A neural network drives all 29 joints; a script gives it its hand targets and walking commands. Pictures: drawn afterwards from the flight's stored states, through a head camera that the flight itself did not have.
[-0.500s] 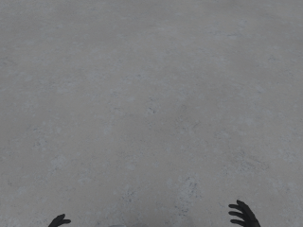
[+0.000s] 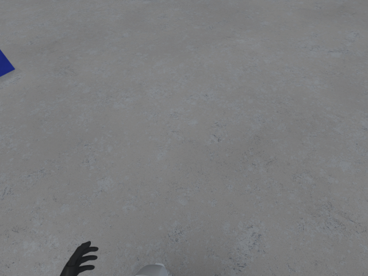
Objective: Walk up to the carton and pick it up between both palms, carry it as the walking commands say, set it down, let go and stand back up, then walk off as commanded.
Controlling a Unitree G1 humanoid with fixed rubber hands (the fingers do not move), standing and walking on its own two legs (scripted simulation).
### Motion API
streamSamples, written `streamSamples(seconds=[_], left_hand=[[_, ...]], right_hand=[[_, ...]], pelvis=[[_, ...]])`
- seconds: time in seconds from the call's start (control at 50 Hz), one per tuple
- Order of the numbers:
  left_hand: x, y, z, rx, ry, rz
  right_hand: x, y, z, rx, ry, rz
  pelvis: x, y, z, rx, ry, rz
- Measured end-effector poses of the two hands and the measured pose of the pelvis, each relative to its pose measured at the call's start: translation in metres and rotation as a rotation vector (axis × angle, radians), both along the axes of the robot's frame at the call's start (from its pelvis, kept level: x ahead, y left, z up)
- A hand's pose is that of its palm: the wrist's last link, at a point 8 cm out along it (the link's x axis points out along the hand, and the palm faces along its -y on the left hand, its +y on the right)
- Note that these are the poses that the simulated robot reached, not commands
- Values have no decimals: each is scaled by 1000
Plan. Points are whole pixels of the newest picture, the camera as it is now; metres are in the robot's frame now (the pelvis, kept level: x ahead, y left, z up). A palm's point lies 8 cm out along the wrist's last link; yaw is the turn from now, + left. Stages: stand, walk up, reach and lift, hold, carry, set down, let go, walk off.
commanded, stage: walk up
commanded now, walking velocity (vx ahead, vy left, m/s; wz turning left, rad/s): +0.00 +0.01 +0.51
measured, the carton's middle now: out of the picture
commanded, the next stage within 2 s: none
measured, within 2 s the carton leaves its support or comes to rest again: neither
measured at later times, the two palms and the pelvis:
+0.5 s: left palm out of the picture -0.01 +0.31 -0.12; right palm (277, 255) +0.17 -0.20 -0.09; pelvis +0.00 +0.03 +0.00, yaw +15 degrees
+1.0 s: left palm out of the picture -0.02 +0.30 -0.09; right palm (203, 171) +0.40 -0.04 -0.12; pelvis +0.16 +0.10 +0.01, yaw +29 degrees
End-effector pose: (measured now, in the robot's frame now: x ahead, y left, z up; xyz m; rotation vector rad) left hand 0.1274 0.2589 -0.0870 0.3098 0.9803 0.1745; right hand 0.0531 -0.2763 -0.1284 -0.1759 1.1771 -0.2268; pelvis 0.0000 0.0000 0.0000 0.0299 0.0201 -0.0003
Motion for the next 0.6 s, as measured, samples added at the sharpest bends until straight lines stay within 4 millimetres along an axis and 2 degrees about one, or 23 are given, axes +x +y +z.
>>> streamSamples(seconds=[0.1, 0.18, 0.26, 0.34, 0.4, 0.44, 0.48, 0.6], left_hand=[[-33, 2, 9, 23, 23, 72], [-58, 7, 5, 11, 47, 133], [-91, 19, -9, -11, 91, 202], [-128, 37, -33, -47, 145, 286], [-151, 47, -48, -75, 184, 334], [-151, 48, -46, -97, 187, 345], [-140, 51, -36, -109, 157, 338], [-81, 72, -6, -67, 12, 317]], right_hand=[[20, 2, 1, 38, 3, 93], [45, 11, 5, 43, -16, 167], [82, 31, 13, 36, -69, 254], [121, 60, 23, 4, -151, 345], [133, 73, 29, -32, -189, 390], [128, 76, 33, -31, -170, 386], [123, 79, 35, -25, -145, 382], [111, 82, 27, 17, -91, 366]], pelvis=[[-3, -5, 7, 13, -15, 56], [-4, -4, 8, 14, -19, 99], [-7, 1, 4, 5, -20, 144], [-12, 13, -5, -14, -17, 190], [-15, 22, -11, -21, -12, 215], [-12, 28, -6, -32, -11, 232], [-7, 32, 0, -42, -6, 251], [19, 38, 9, -46, 3, 304]])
